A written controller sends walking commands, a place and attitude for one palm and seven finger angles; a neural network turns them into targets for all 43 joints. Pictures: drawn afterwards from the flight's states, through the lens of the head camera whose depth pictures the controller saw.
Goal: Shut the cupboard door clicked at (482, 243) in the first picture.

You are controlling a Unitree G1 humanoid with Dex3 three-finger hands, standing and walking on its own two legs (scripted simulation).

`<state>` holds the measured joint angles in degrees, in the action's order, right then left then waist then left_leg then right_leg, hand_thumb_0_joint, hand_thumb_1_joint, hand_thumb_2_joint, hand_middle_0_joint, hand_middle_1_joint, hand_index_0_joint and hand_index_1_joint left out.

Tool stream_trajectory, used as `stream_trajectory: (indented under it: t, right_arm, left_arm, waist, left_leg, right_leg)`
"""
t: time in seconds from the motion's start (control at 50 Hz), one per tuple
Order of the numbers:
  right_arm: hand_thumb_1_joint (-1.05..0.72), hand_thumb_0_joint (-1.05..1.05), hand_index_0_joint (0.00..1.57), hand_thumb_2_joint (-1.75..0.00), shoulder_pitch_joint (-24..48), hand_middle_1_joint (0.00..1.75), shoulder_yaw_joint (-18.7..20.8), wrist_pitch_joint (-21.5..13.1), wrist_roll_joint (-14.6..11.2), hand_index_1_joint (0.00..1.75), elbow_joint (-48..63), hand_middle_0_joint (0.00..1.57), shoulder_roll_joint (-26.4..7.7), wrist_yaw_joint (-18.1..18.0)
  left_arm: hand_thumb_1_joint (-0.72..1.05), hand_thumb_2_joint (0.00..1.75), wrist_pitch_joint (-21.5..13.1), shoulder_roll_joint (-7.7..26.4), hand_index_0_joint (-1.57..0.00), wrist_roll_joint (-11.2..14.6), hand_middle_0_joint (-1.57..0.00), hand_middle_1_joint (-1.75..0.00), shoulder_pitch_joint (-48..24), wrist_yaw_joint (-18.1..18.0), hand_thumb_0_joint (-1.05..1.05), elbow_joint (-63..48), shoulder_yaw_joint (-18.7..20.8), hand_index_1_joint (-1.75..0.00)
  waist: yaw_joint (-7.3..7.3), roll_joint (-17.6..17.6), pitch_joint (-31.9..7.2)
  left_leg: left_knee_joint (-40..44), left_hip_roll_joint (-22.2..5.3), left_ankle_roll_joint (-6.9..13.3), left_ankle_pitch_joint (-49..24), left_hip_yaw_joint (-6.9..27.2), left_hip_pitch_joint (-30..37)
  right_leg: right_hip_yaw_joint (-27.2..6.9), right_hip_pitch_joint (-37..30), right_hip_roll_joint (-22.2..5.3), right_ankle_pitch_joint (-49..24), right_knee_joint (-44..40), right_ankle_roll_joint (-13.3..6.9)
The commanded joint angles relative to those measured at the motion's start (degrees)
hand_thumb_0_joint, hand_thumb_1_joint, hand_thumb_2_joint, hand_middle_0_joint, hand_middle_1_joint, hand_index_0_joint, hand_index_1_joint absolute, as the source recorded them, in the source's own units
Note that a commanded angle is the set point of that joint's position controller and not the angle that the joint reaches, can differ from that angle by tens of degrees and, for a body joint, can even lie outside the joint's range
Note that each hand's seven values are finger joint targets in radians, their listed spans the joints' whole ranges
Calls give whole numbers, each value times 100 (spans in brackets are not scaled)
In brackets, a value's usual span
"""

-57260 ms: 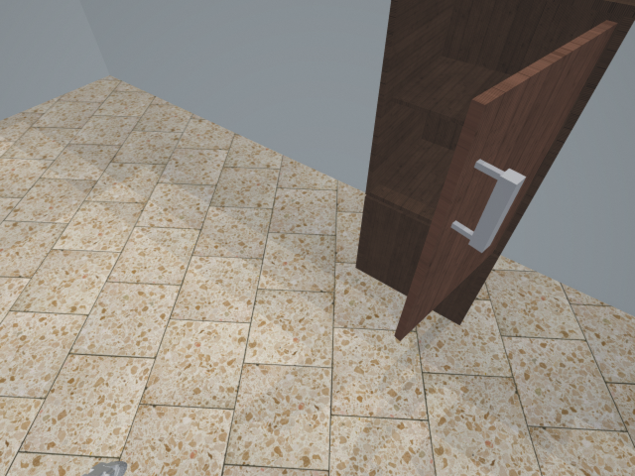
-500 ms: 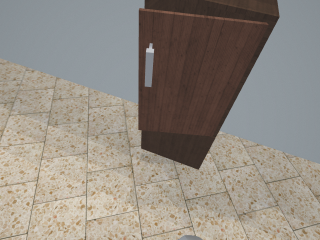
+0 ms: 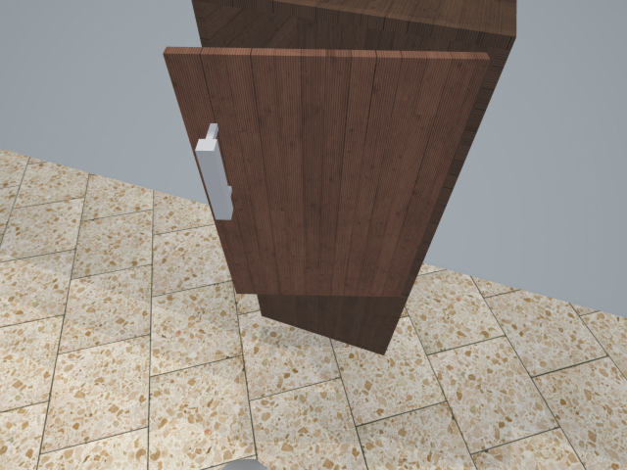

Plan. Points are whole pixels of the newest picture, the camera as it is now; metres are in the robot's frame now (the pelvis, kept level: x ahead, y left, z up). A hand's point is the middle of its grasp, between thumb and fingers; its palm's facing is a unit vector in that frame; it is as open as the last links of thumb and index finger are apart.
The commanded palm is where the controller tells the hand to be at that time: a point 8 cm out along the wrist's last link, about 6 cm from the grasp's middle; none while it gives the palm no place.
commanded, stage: come to a stop and stand still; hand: left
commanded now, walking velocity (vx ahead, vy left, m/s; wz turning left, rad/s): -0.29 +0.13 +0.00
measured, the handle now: (218, 172) +0.51 +0.16 +0.08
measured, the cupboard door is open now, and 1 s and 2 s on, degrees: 18 18 18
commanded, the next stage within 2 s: look again from close up in 1.08 s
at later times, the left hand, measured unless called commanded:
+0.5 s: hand out of the picture +0.06 +0.19 -0.17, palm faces +0.00 -0.96 -0.28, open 7.4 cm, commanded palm none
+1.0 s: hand out of the picture +0.02 +0.24 -0.18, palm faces -0.03 -0.98 -0.21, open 7.4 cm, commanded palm none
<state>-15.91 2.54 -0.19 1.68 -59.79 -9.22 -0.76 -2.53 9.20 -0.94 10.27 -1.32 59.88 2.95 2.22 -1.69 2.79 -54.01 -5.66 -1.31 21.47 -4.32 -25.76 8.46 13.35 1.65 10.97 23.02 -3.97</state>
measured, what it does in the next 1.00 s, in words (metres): steps on the spot: left foot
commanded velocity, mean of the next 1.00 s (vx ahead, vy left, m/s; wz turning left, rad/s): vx -0.07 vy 0.00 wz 0.00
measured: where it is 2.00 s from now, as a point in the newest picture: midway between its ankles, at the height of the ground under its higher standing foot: outside the picture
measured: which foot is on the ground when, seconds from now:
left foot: up 0.00-0.08, down 0.10-1.00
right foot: down 0.00-1.00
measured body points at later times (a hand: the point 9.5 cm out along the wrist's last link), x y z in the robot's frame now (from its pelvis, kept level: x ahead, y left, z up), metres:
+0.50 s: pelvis +0.03 +0.00 -0.01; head +0.06 -0.01 +0.44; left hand +0.06 +0.24 -0.15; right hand +0.11 -0.24 -0.15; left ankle +0.04 +0.11 -0.72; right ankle +0.02 -0.08 -0.74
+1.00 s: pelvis -0.02 +0.05 +0.00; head -0.02 +0.07 +0.45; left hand +0.02 +0.29 -0.16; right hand -0.01 -0.19 -0.15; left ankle +0.03 +0.10 -0.74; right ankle +0.02 -0.08 -0.74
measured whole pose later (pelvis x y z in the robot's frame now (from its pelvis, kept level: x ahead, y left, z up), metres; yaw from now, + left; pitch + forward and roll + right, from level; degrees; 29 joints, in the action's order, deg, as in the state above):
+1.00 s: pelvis -0.02 +0.05 +0.00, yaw -2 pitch -1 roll -1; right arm -17.7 -0.2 0.8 1.6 -56.6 -10.3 0.0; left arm 1.1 11.3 -1.1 18.3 -1.9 55.0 0.1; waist 0.3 0.7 0.2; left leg -28.1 3.7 5.3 11.0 -2.9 -16.3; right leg 3.3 15.2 -1.5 11.9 27.7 0.1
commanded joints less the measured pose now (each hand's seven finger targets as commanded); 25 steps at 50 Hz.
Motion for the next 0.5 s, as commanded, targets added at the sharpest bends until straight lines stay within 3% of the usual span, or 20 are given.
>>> stream_trajectory:
  t: [0.0,0.04,0.06,0.08,0.1,0.12,0.16,0.24,0.3,0.32,0.36,0.38,0.4,0.42,0.44,0.46,0.48]
  right_arm:
    - [-90,0,20,-90,-507,30,-146,-12,-69,30,77,20,21,-21]
    - [-90,0,20,-90,-558,30,-164,-23,-92,30,-23,20,-72,-39]
    - [-90,0,20,-90,-490,30,-160,-46,-108,30,-22,20,-270,-56]
    - [-90,0,20,-90,-309,30,-138,-72,-106,30,44,20,-519,-88]
    - [-90,0,20,-90,-193,30,-93,-43,-96,30,120,20,-697,-118]
    - [-90,0,20,-90,-23,30,-76,-24,-116,30,138,20,-750,-155]
    - [-90,0,20,-90,113,30,-32,48,-122,30,263,20,-833,-200]
    - [-90,0,20,-90,371,30,114,150,-101,30,528,20,-1076,-200]
    - [-90,0,20,-90,568,30,167,220,-88,30,690,20,-1032,-171]
    - [-90,0,20,-90,550,30,152,226,-97,30,710,20,-893,-149]
    - [-90,0,20,-90,477,30,105,292,-111,30,672,20,-606,-91]
    - [-90,0,20,-90,601,30,93,334,-105,30,649,20,-550,-75]
    - [-90,0,20,-90,819,30,168,142,-80,30,1106,20,-800,-76]
    - [-90,0,20,-90,858,30,39,135,-124,30,1147,20,-516,-47]
    - [-90,0,20,-90,684,30,7,69,-169,30,1172,20,-376,0]
    - [-90,0,20,-90,697,30,26,57,-186,30,1227,20,-438,10]
    - [-90,0,20,-90,708,30,19,58,-185,30,1258,20,-412,16]
  left_arm:
    - [90,90,-101,467,-20,-13,-20,-30,357,4,0,-83,-49,-30]
    - [90,90,-66,537,-20,37,-20,-30,286,-43,0,-22,-73,-30]
    - [90,90,-32,512,-20,70,-20,-30,368,-62,0,-9,-96,-30]
    - [90,90,30,463,-20,90,-20,-30,529,-99,0,-19,-117,-30]
    - [90,90,106,441,-20,50,-20,-30,631,-148,0,-49,-121,-30]
    - [90,90,178,479,-20,19,-20,-30,666,-160,0,-65,-109,-30]
    - [90,90,257,634,-20,39,-20,-30,715,-136,0,-109,-69,-30]
    - [90,90,333,690,-20,-11,-20,-30,788,-102,0,-284,-4,-30]
    - [90,90,366,745,-20,-57,-20,-30,819,-86,0,-426,41,-30]
    - [90,90,339,780,-20,-78,-20,-30,815,-87,0,-443,39,-30]
    - [90,90,292,972,-20,-81,-20,-30,566,-83,0,-499,62,-30]
    - [90,90,280,952,-20,-77,-20,-30,508,-79,0,-495,45,-30]
    - [90,90,202,794,-20,-118,-20,-30,889,-314,0,-750,-43,-30]
    - [90,90,108,1124,-20,-83,-20,-30,980,-371,0,-746,42,-30]
    - [90,90,51,1150,-20,-68,-20,-30,1080,-362,0,-869,47,-30]
    - [90,90,59,1094,-20,-58,-20,-30,1040,-337,0,-969,33,-30]
    - [90,90,87,1085,-20,-62,-20,-30,1072,-316,0,-1036,18,-30]
  waist:
    - [-25,561,-444]
    - [49,501,-531]
    - [-9,310,-557]
    - [-132,15,-571]
    - [-155,-41,-406]
    - [-197,-432,-184]
    - [-215,-715,-324]
    - [-252,-386,-722]
    - [-268,-36,-778]
    - [-257,393,-786]
    - [-170,1205,-576]
    - [-233,1154,-388]
    - [-275,492,-539]
    - [-212,502,-757]
    - [-289,1210,-1315]
    - [-346,1363,-1326]
    - [-381,1260,-1173]
  left_leg:
    - [1501,77,-86,-314,107,627]
    - [2593,138,-93,-1422,191,1310]
    - [2888,-69,6,-2805,427,1732]
    - [2858,-470,211,-4047,680,1906]
    - [2751,-646,358,-4376,729,1789]
    - [2760,-735,472,-4744,789,1675]
    - [2906,-790,623,-4934,936,1730]
    - [2870,-929,770,-4462,1020,1814]
    - [2640,-648,612,-3010,845,1437]
    - [2387,-386,474,-2340,642,1289]
    - [1661,367,128,-402,210,978]
    - [1137,421,85,361,333,899]
    - [932,585,-63,667,153,282]
    - [1018,553,24,509,209,33]
    - [1223,487,152,166,277,66]
    - [1329,628,173,-10,228,153]
    - [1490,693,197,-81,212,336]
  right_leg:
    - [-1142,-336,-1549,-2561,-670,-699]
    - [-938,-365,-1363,-2881,-201,-397]
    - [-864,-163,-1214,-2622,-65,-110]
    - [-814,-88,-999,-2095,11,159]
    - [-826,-98,-861,-1491,-11,262]
    - [-809,-28,-813,-1276,124,298]
    - [-716,-132,-715,-1019,395,318]
    - [-693,-104,-610,-531,755,294]
    - [-1038,-170,-768,-1005,493,140]
    - [-1303,-249,-1005,-1301,234,6]
    - [-1993,-113,-1861,-1703,-378,-515]
    - [-2004,143,-2011,-1678,-600,-739]
    - [-2520,-774,-1685,-5007,-191,-222]
    - [-2038,-1526,-1902,-6298,321,-187]
    - [-1692,-1996,-1756,-6307,822,-318]
    - [-1495,-1984,-1593,-5977,875,-378]
    - [-1469,-1686,-1516,-5389,803,-388]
